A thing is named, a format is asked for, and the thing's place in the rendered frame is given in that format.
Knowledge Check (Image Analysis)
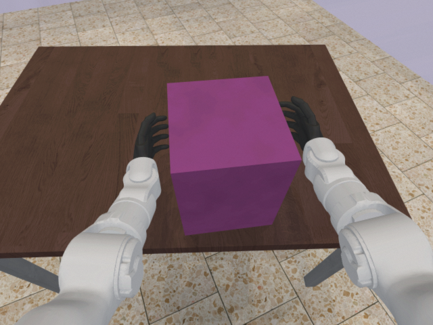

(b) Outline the robot left forearm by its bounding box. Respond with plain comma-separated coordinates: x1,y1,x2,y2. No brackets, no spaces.
58,157,161,287

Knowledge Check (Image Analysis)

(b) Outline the robot left hand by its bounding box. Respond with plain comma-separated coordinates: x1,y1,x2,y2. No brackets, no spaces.
133,112,169,159

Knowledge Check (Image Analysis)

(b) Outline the left robot upper arm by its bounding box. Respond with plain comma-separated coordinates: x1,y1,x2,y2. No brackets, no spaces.
14,232,143,325

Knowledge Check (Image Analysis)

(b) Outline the right robot upper arm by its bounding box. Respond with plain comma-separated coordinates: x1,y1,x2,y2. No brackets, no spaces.
338,213,433,325

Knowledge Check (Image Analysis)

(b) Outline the robot right forearm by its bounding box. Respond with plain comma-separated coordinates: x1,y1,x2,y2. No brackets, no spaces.
302,137,433,260

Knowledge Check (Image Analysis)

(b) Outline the robot right hand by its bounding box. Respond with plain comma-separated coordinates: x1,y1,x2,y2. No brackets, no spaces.
279,96,323,151

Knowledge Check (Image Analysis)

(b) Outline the carton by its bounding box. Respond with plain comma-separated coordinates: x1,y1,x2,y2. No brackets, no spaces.
167,76,302,236

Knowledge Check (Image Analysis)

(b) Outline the table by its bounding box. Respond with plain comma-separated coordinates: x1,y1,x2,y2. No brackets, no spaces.
0,45,411,293

